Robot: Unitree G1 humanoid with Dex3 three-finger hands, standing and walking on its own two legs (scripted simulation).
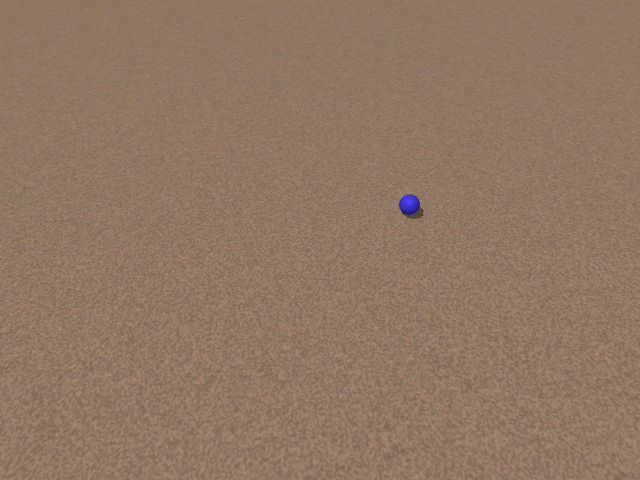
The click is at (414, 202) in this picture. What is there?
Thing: free ball
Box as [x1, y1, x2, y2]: [399, 194, 419, 214]
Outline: 410,194 403,196 399,202 400,209 407,214 415,212 419,206 418,199
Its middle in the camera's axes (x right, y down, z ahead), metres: +0.41 -0.14 +1.71
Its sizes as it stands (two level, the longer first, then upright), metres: 0.088 0.088 0.088
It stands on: the floor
